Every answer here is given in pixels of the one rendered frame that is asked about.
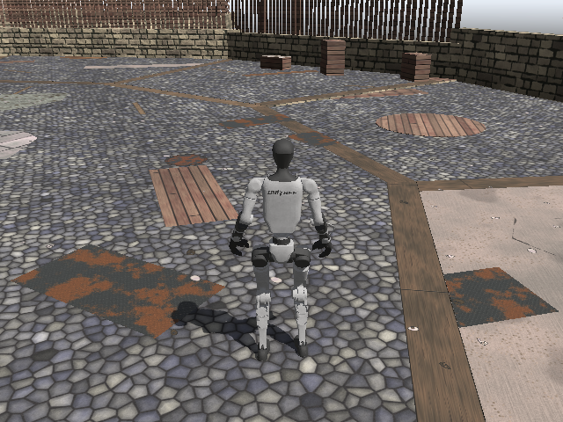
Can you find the right robot hand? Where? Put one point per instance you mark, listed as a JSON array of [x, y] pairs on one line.
[[319, 245]]

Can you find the robot right thigh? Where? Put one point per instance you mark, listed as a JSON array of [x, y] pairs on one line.
[[301, 263]]

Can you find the right robot forearm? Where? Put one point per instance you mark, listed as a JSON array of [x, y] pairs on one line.
[[323, 232]]

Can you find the robot left upper arm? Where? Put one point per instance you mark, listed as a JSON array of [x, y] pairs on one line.
[[254, 186]]

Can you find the robot right upper arm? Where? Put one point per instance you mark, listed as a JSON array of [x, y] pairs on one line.
[[310, 187]]

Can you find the right robot foot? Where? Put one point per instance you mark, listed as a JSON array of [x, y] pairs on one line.
[[302, 350]]

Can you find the left robot forearm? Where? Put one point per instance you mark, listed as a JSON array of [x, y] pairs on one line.
[[239, 230]]

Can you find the left robot hand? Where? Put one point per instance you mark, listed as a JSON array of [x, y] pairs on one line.
[[241, 243]]

